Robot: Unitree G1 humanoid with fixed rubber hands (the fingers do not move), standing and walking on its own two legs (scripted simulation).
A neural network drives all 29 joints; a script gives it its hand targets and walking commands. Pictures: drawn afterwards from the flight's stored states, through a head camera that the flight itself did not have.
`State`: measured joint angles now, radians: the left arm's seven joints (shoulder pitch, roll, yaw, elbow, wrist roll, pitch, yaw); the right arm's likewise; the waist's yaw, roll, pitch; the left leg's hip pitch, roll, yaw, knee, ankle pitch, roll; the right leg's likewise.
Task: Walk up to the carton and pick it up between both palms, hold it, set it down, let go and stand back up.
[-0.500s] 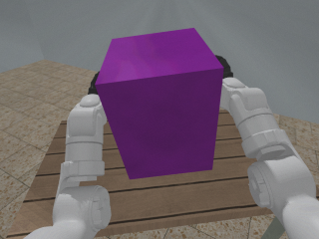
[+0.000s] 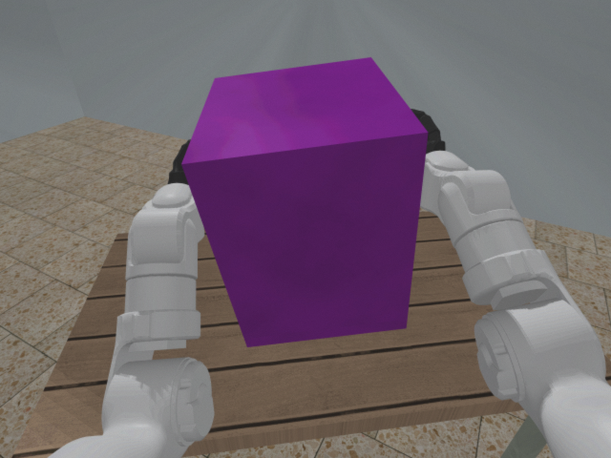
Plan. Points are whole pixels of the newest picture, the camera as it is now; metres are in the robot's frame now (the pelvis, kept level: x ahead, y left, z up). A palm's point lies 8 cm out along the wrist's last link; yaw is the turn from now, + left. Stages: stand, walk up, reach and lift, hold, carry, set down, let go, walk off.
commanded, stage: hold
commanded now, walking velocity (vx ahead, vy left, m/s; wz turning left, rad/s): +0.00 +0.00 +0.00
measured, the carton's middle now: (309, 201) +0.37 +0.00 +0.22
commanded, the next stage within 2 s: set down in 1.22 s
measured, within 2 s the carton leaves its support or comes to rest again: neither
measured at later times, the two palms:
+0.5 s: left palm (187, 194) +0.36 +0.16 +0.25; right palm (429, 166) +0.37 -0.15 +0.28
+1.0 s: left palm (189, 194) +0.36 +0.15 +0.25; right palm (431, 166) +0.37 -0.15 +0.28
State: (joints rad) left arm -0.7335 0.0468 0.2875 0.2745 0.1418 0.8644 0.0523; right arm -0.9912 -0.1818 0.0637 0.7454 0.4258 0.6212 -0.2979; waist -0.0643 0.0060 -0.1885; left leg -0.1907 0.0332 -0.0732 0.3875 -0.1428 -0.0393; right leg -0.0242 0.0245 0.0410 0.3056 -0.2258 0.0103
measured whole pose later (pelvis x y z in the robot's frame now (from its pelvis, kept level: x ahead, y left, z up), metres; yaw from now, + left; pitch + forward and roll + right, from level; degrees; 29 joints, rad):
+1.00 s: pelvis +0.00 +0.00 +0.00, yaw +0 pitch -2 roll -1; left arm -0.75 0.05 0.28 0.31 0.14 0.85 0.05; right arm -1.01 -0.19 0.06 0.77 0.42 0.63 -0.30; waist -0.06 0.01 -0.19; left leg -0.21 0.03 -0.08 0.39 -0.14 -0.04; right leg -0.05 0.03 0.05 0.31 -0.22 0.01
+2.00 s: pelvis +0.00 +0.00 +0.00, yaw +1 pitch -5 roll -1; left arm -0.70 0.03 0.28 0.43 0.22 0.49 0.03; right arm -0.84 -0.07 -0.06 0.83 0.19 0.20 -0.19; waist -0.07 -0.06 -0.03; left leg -0.14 0.02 -0.09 0.35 -0.12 -0.03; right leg 0.03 0.01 0.02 0.27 -0.21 0.01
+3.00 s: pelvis +0.01 +0.00 +0.00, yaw -1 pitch -2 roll +0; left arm -0.57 0.00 0.28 0.56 0.22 0.30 0.05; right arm -0.72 0.00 -0.16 0.88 0.05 0.09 -0.15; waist -0.02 -0.05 -0.05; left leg -0.17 0.03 -0.05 0.31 -0.12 -0.04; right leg -0.02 0.01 0.03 0.27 -0.22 0.01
